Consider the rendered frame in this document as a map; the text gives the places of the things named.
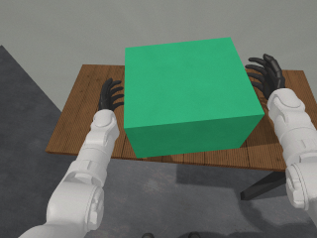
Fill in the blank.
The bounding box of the robot right hand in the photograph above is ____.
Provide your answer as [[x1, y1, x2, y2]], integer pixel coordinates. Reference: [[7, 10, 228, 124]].
[[245, 54, 286, 100]]

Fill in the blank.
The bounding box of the carton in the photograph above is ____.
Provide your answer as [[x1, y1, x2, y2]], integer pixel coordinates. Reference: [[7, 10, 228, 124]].
[[124, 37, 264, 159]]

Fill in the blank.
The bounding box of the right robot upper arm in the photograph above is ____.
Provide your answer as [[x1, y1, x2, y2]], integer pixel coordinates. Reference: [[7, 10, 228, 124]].
[[285, 162, 317, 228]]

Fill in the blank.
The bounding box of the right robot forearm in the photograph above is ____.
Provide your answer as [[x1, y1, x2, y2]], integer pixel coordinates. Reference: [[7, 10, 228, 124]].
[[266, 88, 317, 167]]

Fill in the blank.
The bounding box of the left robot forearm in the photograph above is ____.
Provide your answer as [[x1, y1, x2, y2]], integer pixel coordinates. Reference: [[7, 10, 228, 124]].
[[46, 109, 120, 221]]

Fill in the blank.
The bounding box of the robot left hand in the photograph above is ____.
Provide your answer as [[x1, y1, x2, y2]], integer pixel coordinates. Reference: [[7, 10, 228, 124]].
[[98, 77, 125, 112]]

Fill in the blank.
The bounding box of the left robot upper arm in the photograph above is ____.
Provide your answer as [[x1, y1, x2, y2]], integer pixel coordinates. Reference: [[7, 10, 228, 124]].
[[19, 181, 104, 238]]

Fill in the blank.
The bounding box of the table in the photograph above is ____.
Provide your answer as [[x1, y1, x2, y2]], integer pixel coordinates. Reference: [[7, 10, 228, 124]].
[[45, 64, 317, 201]]

